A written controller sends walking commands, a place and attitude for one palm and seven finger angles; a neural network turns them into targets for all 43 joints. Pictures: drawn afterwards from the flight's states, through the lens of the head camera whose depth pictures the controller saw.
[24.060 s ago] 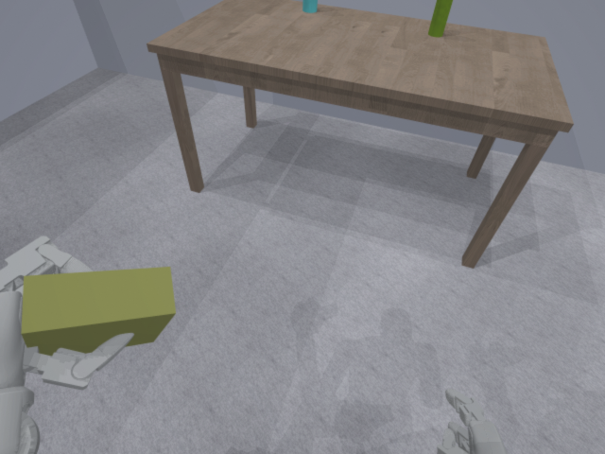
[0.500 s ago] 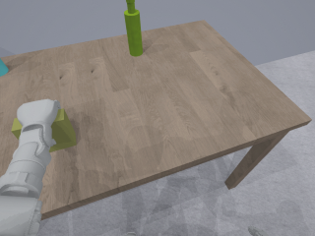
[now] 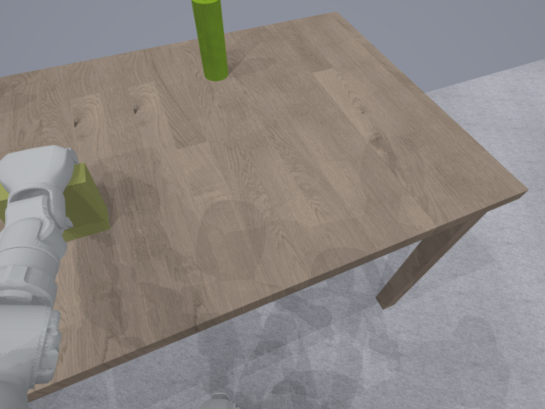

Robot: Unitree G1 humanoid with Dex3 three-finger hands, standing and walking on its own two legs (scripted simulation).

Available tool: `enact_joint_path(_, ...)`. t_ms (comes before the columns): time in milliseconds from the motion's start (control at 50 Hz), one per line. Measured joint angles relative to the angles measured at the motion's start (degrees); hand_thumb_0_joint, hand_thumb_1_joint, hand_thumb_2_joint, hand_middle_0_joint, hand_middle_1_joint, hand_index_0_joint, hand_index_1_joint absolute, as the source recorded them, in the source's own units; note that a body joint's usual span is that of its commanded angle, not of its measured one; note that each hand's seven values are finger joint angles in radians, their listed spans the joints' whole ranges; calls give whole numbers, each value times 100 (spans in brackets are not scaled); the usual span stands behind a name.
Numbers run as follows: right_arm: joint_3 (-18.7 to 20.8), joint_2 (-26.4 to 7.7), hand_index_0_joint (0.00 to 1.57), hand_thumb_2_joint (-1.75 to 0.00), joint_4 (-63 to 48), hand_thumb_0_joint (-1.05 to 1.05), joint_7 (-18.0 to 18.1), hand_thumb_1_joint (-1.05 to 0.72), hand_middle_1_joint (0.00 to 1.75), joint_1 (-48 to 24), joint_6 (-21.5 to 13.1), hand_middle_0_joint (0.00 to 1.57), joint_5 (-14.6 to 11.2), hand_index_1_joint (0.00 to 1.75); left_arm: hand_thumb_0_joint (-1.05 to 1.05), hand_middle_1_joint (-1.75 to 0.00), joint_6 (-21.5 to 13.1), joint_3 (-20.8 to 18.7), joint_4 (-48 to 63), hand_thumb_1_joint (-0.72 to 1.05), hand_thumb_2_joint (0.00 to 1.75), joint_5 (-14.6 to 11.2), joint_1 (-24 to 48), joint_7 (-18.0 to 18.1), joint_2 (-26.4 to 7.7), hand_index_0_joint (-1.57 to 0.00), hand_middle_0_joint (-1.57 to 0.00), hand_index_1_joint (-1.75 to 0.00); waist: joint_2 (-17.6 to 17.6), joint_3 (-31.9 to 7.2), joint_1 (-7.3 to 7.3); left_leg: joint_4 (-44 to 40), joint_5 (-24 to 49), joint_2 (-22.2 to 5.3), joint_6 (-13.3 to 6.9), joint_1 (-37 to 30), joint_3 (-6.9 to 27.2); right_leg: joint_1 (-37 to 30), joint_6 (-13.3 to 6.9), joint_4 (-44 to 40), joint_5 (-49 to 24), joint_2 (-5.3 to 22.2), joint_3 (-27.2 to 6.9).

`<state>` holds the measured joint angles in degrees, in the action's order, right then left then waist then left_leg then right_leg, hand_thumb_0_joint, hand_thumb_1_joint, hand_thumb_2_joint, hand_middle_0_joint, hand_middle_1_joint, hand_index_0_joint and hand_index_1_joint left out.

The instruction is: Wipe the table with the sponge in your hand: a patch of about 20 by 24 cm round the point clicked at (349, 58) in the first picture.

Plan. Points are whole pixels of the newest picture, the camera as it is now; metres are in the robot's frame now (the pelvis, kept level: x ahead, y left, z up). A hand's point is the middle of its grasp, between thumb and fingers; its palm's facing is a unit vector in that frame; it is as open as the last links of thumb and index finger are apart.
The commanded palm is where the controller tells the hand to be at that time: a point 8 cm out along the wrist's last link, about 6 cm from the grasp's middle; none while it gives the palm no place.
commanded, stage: wipe forward along the first lane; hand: left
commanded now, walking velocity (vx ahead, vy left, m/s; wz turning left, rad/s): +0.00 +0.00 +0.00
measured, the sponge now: (61, 215) +0.40 +0.36 +0.01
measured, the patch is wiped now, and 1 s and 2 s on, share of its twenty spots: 0.35 0.45 0.65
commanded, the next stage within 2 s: slide across to the middle lane in 0.08 s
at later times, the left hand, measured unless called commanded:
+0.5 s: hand (63, 182) +0.44 +0.35 +0.05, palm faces -0.11 +0.03 -0.99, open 9.1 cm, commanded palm +0.43 +0.31 +0.09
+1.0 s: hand (104, 173) +0.46 +0.29 +0.05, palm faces -0.09 +0.01 -1.00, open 9.1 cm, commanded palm +0.43 +0.26 +0.09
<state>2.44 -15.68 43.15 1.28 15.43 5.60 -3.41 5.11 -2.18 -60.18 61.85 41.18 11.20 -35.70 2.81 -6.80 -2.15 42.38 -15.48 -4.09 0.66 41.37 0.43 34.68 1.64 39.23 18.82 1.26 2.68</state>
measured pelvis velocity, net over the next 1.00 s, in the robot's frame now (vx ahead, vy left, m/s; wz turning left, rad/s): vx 0.03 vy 0.00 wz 0.00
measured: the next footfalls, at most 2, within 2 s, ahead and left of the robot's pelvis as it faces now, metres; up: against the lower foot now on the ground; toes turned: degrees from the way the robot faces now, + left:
none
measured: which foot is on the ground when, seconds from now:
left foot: down 0.00-1.00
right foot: down 0.00-1.00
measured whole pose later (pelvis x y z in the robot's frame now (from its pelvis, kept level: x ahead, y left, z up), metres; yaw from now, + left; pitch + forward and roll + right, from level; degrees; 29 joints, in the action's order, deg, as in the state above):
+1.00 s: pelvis +0.03 +0.00 +0.01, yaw +0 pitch +14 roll -2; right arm 2.9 -14.2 44.7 -0.6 13.9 6.2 -2.7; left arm 13.0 3.4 -60.5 60.0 44.3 14.4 -26.8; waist 3.0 -7.6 -2.5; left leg 39.5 -16.4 -3.9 0.8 37.2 0.1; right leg 30.2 1.8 35.4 19.2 1.4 2.4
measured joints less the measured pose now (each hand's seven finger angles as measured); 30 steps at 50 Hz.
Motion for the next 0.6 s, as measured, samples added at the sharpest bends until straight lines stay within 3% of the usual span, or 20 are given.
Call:
enact_joint_path(320,26,0,20,-90,-9,1,-29,-90,30,164,6,20,32,30,1,-139,-11,-25,-205,-48,116,62,327,-72,-256,-85,-85,-144,-13,-30,-124,165,-77,-50,-12,276,13,229,15,50,7,-52,-7)
enact_joint_path(600,14,128,20,-90,139,1,-42,-90,30,33,-63,20,12,30,1,-140,332,341,18,-47,115,-130,273,35,225,-84,-84,-144,-53,13,-99,-116,-52,30,-43,-164,-8,-241,31,-278,-37,18,-2)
